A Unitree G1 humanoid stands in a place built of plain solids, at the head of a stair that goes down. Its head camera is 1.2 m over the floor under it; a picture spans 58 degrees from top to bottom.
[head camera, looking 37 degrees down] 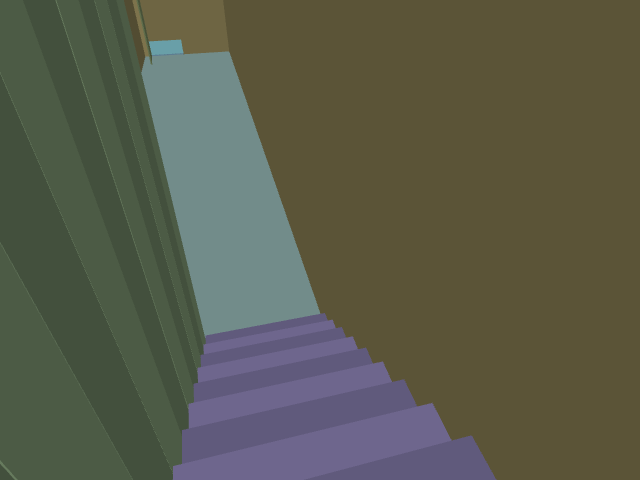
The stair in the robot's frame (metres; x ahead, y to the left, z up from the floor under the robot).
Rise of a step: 0.19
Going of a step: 0.26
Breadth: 1.13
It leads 14 degrees to the left of straight ahead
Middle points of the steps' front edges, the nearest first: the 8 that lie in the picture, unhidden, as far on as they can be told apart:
0.98 0.04 -0.56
1.24 0.11 -0.75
1.49 0.17 -0.94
1.75 0.24 -1.12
2.00 0.30 -1.31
2.26 0.37 -1.50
2.52 0.43 -1.68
2.77 0.50 -1.87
